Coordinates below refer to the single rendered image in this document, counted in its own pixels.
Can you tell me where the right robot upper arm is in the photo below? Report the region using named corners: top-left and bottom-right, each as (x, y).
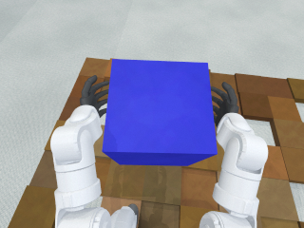
top-left (199, 211), bottom-right (252, 228)

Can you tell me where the right robot hand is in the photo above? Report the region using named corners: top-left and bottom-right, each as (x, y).
top-left (210, 82), bottom-right (239, 127)

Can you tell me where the carton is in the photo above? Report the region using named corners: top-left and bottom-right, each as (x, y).
top-left (102, 59), bottom-right (218, 166)

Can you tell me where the left robot upper arm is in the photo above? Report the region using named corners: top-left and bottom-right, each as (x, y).
top-left (57, 207), bottom-right (112, 228)

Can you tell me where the robot left shin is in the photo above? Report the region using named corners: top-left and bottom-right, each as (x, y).
top-left (121, 206), bottom-right (134, 213)

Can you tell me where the robot right forearm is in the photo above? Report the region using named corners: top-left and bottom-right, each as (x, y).
top-left (212, 112), bottom-right (269, 228)

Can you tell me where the robot left thigh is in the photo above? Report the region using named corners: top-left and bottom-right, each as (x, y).
top-left (110, 209), bottom-right (137, 228)

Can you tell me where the left robot hand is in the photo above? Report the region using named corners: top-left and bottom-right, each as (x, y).
top-left (80, 75), bottom-right (109, 118)

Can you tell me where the robot left forearm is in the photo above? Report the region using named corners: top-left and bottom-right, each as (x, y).
top-left (50, 104), bottom-right (103, 228)

